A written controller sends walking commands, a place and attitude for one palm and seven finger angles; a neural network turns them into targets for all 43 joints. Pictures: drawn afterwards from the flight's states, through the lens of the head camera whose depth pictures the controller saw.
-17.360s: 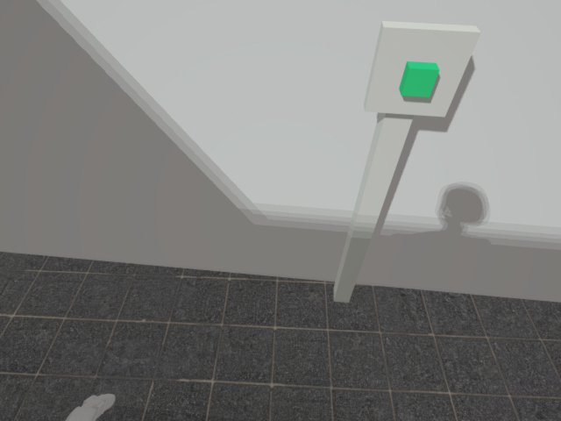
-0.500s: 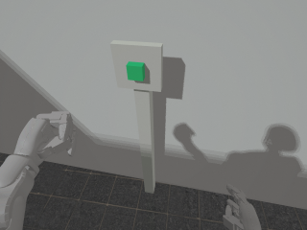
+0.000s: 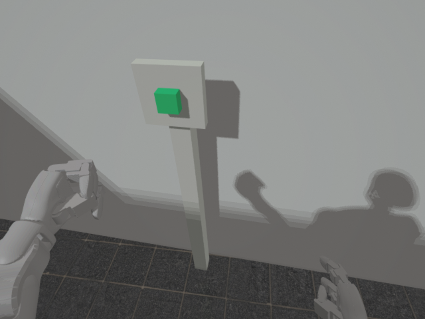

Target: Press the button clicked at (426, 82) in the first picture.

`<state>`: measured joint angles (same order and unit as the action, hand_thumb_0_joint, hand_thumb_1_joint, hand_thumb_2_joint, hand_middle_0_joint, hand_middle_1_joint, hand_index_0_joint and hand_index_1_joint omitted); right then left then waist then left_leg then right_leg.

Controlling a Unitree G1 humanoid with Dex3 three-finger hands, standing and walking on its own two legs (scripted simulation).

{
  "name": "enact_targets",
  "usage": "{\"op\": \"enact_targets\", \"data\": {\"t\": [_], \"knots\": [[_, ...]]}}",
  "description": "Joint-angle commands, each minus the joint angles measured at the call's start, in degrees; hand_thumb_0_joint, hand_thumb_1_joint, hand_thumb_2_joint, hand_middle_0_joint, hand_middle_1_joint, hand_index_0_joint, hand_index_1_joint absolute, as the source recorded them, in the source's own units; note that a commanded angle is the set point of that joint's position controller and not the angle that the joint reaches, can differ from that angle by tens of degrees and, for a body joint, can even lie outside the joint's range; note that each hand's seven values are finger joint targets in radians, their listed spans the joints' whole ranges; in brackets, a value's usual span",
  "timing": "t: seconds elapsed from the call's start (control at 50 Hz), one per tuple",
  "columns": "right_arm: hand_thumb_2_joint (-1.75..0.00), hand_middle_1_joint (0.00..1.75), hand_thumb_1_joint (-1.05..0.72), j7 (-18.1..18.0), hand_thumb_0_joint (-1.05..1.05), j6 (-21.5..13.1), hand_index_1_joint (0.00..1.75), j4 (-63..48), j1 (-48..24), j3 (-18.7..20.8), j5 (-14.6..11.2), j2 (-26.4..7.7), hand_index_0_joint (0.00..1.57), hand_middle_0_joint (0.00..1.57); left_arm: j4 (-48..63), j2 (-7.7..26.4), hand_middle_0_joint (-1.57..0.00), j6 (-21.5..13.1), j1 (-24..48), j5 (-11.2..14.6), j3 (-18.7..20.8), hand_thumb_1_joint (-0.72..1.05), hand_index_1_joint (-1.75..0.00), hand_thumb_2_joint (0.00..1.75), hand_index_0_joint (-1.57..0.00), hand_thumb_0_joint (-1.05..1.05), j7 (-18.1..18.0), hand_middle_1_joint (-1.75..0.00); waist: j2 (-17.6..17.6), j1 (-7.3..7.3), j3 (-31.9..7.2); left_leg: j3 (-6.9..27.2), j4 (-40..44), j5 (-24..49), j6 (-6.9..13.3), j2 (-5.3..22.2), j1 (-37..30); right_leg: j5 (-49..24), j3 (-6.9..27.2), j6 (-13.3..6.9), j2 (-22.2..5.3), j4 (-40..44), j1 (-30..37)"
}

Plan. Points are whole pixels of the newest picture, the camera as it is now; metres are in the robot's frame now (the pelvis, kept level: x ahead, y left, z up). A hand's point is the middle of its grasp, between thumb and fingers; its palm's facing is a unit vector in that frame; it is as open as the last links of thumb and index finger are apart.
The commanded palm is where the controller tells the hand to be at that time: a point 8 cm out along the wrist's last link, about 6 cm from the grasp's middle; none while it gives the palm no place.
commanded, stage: aim a knuckle at the button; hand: left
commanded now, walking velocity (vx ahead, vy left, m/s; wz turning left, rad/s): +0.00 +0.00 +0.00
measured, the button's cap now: (169, 100) +0.53 +0.16 +0.18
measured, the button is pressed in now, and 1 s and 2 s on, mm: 0 0 0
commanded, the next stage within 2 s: none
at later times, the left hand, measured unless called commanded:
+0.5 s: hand (129, 167) +0.32 +0.19 +0.17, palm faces -0.07 -1.00 -0.05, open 3.1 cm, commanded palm +0.30 +0.24 +0.17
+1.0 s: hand (165, 139) +0.41 +0.14 +0.16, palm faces -0.07 -1.00 -0.01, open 3.1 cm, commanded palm +0.40 +0.20 +0.16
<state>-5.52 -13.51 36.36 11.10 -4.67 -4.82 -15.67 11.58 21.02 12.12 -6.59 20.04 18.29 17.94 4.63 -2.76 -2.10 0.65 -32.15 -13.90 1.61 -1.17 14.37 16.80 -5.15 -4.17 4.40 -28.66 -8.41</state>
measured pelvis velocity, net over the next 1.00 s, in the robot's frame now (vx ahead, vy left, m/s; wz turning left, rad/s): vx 0.02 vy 0.02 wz -0.02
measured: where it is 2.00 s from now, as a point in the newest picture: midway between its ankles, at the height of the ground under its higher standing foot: outside the picture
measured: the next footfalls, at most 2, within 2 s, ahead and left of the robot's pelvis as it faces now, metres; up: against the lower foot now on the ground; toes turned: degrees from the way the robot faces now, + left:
none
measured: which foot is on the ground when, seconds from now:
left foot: down 0.00-1.00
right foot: down 0.00-1.00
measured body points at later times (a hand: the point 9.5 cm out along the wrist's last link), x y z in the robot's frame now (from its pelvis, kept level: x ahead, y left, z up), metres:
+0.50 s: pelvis +0.02 +0.02 +0.00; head +0.00 +0.00 +0.45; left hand +0.32 +0.24 +0.17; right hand +0.21 -0.21 -0.07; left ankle +0.04 +0.10 -0.73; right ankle -0.01 -0.06 -0.73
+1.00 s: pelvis +0.02 +0.02 +0.00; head +0.02 +0.01 +0.45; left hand +0.41 +0.20 +0.16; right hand +0.16 -0.22 -0.10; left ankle +0.04 +0.10 -0.73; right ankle -0.01 -0.06 -0.73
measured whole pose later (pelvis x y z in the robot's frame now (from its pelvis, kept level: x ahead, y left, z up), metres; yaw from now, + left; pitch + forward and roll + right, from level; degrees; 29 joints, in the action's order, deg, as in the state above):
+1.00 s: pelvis +0.02 +0.02 +0.00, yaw -1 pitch +0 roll +0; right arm -3.8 -3.8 38.0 13.8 -3.5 -4.0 -14.7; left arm -22.5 13.7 7.2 27.3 11.9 6.8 5.3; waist 2.0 1.3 -1.8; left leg -1.6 -28.2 -13.2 3.5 -3.3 15.4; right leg 17.3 -2.8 -2.9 2.2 -28.3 -11.4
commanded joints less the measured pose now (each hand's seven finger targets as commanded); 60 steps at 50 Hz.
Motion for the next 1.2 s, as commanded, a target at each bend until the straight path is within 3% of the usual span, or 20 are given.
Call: {"op": "enact_targets", "data": {"t": [0.0,0.02,0.08,0.22,0.28,0.3,0.34,0.42,0.48,0.6,0.62,0.72,0.78,0.82,0.88,0.92,0.94,1.06,1.12,1.18], "knots": [[-0.90,0.30,-0.90,-0.48,0.00,-3.95,0.30,-9.98,-10.06,2.62,0.06,-5.66,0.20,0.20,9.34,11.75,-1.30,-4.96,18.40,0.62,5.47,0.90,-1.50,0.90,-1.30,0.00,-0.20,-1.50,-2.90,0.85,-4.90,3.63,2.17,3.57,0.81,1.11,-4.16,-4.78,10.83,5.61,-7.15,8.14,-4.86],[-0.90,0.30,-0.90,-0.44,0.00,-3.92,0.30,-10.00,-9.81,2.71,0.18,-5.83,0.20,0.20,8.62,12.14,-1.30,-5.18,17.57,0.54,6.01,0.90,-1.50,0.90,-1.30,0.00,-0.03,-1.50,-5.02,0.62,-5.94,3.65,1.31,4.79,0.81,1.20,-3.38,-8.82,12.19,6.75,-7.68,7.60,-3.34],[-0.90,0.30,-0.90,-0.22,0.00,-3.48,0.30,-10.38,-9.18,2.87,0.03,-5.71,0.20,0.20,8.26,11.06,-1.30,-5.82,18.54,-0.02,4.77,0.90,-1.50,0.90,-1.30,0.00,0.64,-1.50,-4.05,0.68,-8.68,3.06,1.39,7.95,1.07,0.79,-4.76,-15.92,10.49,6.92,-7.32,5.30,-2.45],[-0.90,0.30,-0.90,0.21,0.00,-2.36,0.30,-10.53,-7.81,3.19,0.12,-5.95,0.20,0.20,4.89,10.98,-1.30,-5.10,18.92,-0.50,5.20,0.90,-1.50,0.90,-1.30,0.00,-0.37,-1.50,-5.71,0.18,-8.23,2.80,1.69,11.19,1.34,0.79,-5.38,-20.24,7.48,6.43,-5.90,3.75,-3.75],[-0.90,0.30,-0.90,0.36,0.00,-2.45,0.30,-11.36,-7.99,3.20,0.11,-5.22,0.20,0.20,8.76,6.99,-1.30,-5.83,24.11,-1.57,-0.03,0.90,-1.50,0.90,-1.30,0.00,-1.49,-1.50,-0.20,1.10,-10.06,2.50,2.85,13.44,1.45,0.56,-9.67,-18.88,4.50,4.15,-4.65,2.61,-5.66],[-0.90,0.30,-0.90,0.39,0.00,-2.60,0.30,-11.56,-7.81,3.25,0.22,-5.07,0.20,0.20,9.03,7.08,-1.30,-6.05,23.42,-1.58,0.27,0.90,-1.50,0.90,-1.30,0.00,-2.10,-1.50,0.45,0.82,-10.48,2.71,3.02,13.63,1.33,0.74,-10.31,-18.15,4.30,3.85,-4.49,2.66,-5.96],[-0.90,0.30,-0.90,0.21,0.00,-2.12,0.30,-10.60,-7.05,3.34,0.39,-5.42,0.20,0.20,6.97,6.98,-1.30,-6.23,24.87,-1.98,-0.36,0.90,-1.50,0.90,-1.30,0.00,-2.89,-1.50,-3.05,1.52,-10.08,2.90,3.25,13.52,1.46,0.99,-9.84,-17.74,4.10,3.81,-4.22,3.08,-6.03],[-0.90,0.30,-0.90,0.24,0.00,-1.13,0.30,-9.90,-6.99,3.27,0.52,-5.43,0.20,0.20,4.24,5.28,-1.30,-6.13,28.66,-3.12,-2.59,0.90,-1.50,0.90,-1.30,0.00,-4.66,-1.50,-4.45,1.76,-9.64,3.41,4.29,12.77,1.22,1.11,-10.09,-15.21,3.51,3.23,-3.82,3.19,-6.59],[-0.90,0.30,-0.90,0.37,0.00,-0.12,0.30,-9.55,-7.24,3.21,0.55,-5.21,0.20,0.20,2.06,3.59,-1.30,-5.44,32.57,-4.09,-4.74,0.90,-1.50,0.90,-1.30,0.00,-6.17,-1.50,-2.10,2.18,-10.28,3.65,4.84,12.64,0.79,1.18,-11.34,-14.31,3.49,2.77,-4.04,3.19,-6.89],[-0.90,0.30,-0.90,0.63,0.00,2.36,0.30,-8.84,-7.23,2.88,0.81,-5.11,0.20,0.20,-3.41,1.08,-1.30,-4.77,41.20,-5.58,-7.86,0.90,-1.50,0.90,-1.30,0.00,-8.86,-1.50,-3.76,3.12,-10.64,4.40,6.07,10.80,0.32,1.52,-11.76,-11.33,3.21,2.44,-3.94,3.77,-7.60],[-0.90,0.30,-0.90,0.63,0.00,2.69,0.30,-8.54,-6.97,2.87,0.90,-5.22,0.20,0.20,-5.45,2.15,-1.30,-4.90,41.65,-5.65,-6.73,0.90,-1.50,0.90,-1.30,0.00,-9.38,-1.50,-6.12,2.84,-10.18,4.42,6.15,10.36,0.54,1.65,-11.01,-10.86,3.42,2.45,-3.74,4.18,-7.40],[-0.90,0.30,-0.90,0.71,0.00,4.53,0.30,-7.82,-6.29,2.83,1.01,-5.22,0.20,0.20,-10.90,2.26,-1.30,-6.17,49.78,-6.84,-7.30,0.90,-1.50,0.90,-1.30,0.00,-11.35,-1.50,-5.25,3.48,-11.35,4.37,6.59,10.15,0.38,1.72,-11.73,-10.02,3.77,2.16,-3.79,4.35,-7.49],[-0.90,0.30,-0.90,1.04,0.00,5.26,0.30,-7.83,-5.52,3.01,1.11,-5.11,0.20,0.20,-13.42,2.29,-1.30,-7.14,51.20,-7.36,-7.19,0.90,-1.50,0.90,-1.30,0.00,-11.90,-1.50,-2.40,3.19,-13.46,3.98,6.34,13.01,0.04,1.59,-13.02,-12.39,3.93,1.84,-3.95,4.12,-6.41],[-0.90,0.30,-0.90,1.19,0.00,5.85,0.30,-7.35,-4.59,3.21,1.07,-5.40,0.20,0.20,-16.49,2.02,-1.30,-7.59,53.01,-7.67,-7.63,0.90,-1.50,0.90,-1.30,0.00,-12.17,-1.50,-4.71,3.53,-13.82,3.95,6.10,14.12,0.13,1.79,-12.70,-13.45,3.92,1.90,-3.76,4.13,-6.12],[-0.90,0.30,-0.90,1.54,0.00,6.37,0.30,-7.37,-3.62,3.60,1.00,-5.42,0.20,0.20,-18.74,0.06,-1.30,-8.33,54.72,-7.64,-9.03,0.90,-1.50,0.90,-1.30,0.00,-12.20,-1.50,-3.69,3.82,-14.33,3.79,5.82,15.64,0.05,1.74,-13.52,-14.73,3.85,1.91,-3.71,3.98,-6.75],[-0.90,0.30,-0.90,1.40,0.00,7.18,0.30,-6.57,-2.66,3.69,0.90,-5.88,0.20,0.20,-23.30,1.53,-1.30,-8.36,56.20,-7.74,-7.99,0.90,-1.50,0.90,-1.30,0.00,-12.52,-1.50,-7.21,4.21,-12.57,3.37,5.79,13.90,0.50,1.79,-11.32,-14.15,4.12,2.15,-3.48,4.65,-6.79],[-0.90,0.30,-0.90,1.45,0.00,7.33,0.30,-6.62,-2.45,3.80,0.85,-5.78,0.20,0.20,-23.36,0.03,-1.30,-8.85,59.72,-7.78,-9.53,0.90,-1.50,0.90,-1.30,0.00,-12.53,-1.50,-6.69,4.96,-12.29,3.14,5.79,13.14,0.69,1.54,-11.26,-13.93,4.30,2.22,-3.53,4.72,-7.33],[-0.90,0.30,-0.90,1.60,0.00,7.96,0.30,-5.23,0.38,4.27,1.17,-6.06,0.20,0.20,-29.70,2.45,-1.30,-12.56,68.17,-8.96,-7.60,0.90,-1.50,0.90,-1.30,0.00,-14.15,-1.50,-4.55,5.47,-14.48,2.85,5.15,12.81,0.97,1.22,-11.14,-13.72,5.04,2.12,-3.46,4.39,-7.75],[-0.90,0.30,-0.90,1.97,0.00,8.06,0.30,-6.07,1.17,4.76,1.48,-6.27,0.20,0.20,-29.45,6.48,-1.30,-15.05,63.51,-9.22,-3.53,0.90,-1.50,0.90,-1.30,0.00,-14.09,-1.50,-4.29,3.22,-20.28,2.17,4.60,16.87,1.03,1.03,-11.66,-18.83,5.50,2.05,-3.54,3.39,-2.70],[-0.90,0.30,-0.90,2.61,0.00,8.16,0.30,-7.07,1.21,4.91,1.25,-6.08,0.20,0.20,-29.41,4.87,-1.30,-15.93,58.54,-9.00,-4.37,0.90,-1.50,0.90,-1.30,0.00,-12.90,-1.50,-3.78,2.58,-20.71,1.17,4.49,19.50,1.14,0.81,-11.21,-23.86,5.63,2.18,-3.66,2.98,-0.64]]}}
